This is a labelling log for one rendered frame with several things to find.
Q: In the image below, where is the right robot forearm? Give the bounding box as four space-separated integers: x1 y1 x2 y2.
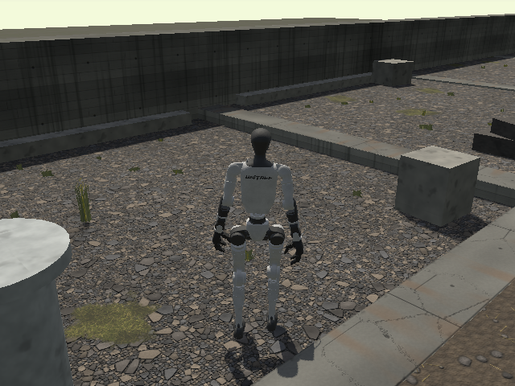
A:
286 198 302 241

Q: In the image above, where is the robot right upper arm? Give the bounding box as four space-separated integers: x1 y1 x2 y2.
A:
276 163 295 210

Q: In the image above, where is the robot left foot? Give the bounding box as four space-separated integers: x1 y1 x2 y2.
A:
233 318 245 339

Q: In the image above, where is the right robot hand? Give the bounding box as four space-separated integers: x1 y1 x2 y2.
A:
284 240 303 265

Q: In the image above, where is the left robot hand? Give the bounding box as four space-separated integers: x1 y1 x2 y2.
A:
212 231 231 253

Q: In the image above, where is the robot left shin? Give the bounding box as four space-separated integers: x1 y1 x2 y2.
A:
233 272 245 328

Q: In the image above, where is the robot left upper arm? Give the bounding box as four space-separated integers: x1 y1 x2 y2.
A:
221 162 243 207

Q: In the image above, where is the left robot forearm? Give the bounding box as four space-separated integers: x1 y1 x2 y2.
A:
214 194 230 233

